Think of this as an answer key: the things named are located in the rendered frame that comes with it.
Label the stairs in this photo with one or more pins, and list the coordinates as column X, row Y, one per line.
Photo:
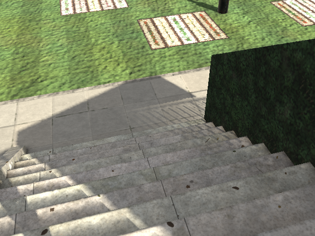
column 185, row 179

